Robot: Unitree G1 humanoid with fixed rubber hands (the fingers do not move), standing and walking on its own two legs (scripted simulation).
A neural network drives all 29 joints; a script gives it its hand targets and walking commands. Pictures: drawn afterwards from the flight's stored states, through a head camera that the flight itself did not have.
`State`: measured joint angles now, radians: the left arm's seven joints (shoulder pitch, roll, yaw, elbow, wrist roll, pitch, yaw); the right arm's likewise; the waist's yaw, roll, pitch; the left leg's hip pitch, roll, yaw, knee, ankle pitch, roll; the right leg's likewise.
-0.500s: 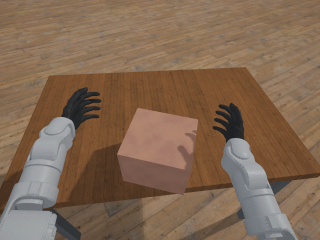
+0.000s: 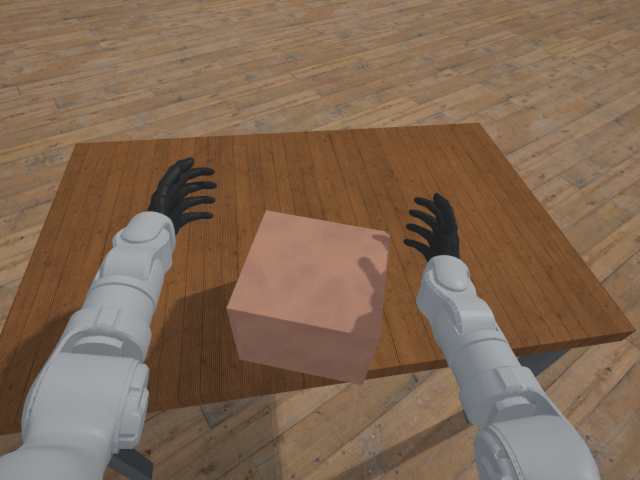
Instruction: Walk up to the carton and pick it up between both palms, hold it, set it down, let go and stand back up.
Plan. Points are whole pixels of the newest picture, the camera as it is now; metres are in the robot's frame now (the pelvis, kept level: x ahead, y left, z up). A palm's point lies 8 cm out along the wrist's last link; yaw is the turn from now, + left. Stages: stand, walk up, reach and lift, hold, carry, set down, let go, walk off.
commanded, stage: reach and lift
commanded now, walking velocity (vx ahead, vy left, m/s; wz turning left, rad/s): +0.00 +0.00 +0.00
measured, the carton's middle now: (313, 296) +0.38 -0.04 -0.05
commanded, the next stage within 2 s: none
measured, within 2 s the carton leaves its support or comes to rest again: neither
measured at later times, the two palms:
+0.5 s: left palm (195, 274) +0.42 +0.13 +0.00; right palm (412, 302) +0.32 -0.17 +0.00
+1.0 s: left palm (212, 267) +0.42 +0.11 +0.00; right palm (408, 301) +0.33 -0.17 -0.01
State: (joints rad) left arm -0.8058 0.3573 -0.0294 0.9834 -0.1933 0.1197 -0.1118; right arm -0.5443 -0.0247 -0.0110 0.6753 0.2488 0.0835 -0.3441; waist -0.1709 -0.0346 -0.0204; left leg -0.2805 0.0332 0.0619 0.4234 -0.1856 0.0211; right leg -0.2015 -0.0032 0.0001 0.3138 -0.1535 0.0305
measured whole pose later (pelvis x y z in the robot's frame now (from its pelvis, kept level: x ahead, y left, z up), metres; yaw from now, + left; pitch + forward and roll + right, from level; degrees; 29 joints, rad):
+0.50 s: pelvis -0.03 +0.01 -0.03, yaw +0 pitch +18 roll -4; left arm -0.92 0.24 0.00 1.42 -0.09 -0.26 -0.05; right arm -0.70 0.07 -0.21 1.23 0.07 -0.38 -0.34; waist -0.19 -0.01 -0.19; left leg -0.77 0.04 0.01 0.69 -0.23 0.04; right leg -0.67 0.00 -0.04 0.56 -0.20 0.04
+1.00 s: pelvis -0.02 +0.02 -0.03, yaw -1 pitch +17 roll -4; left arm -0.92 0.16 0.11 1.39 0.07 -0.28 -0.01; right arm -0.72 0.08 -0.29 1.30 0.00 -0.47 -0.32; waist -0.17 0.00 -0.19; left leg -0.76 0.04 0.02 0.72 -0.27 0.04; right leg -0.66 0.01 -0.02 0.57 -0.21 0.05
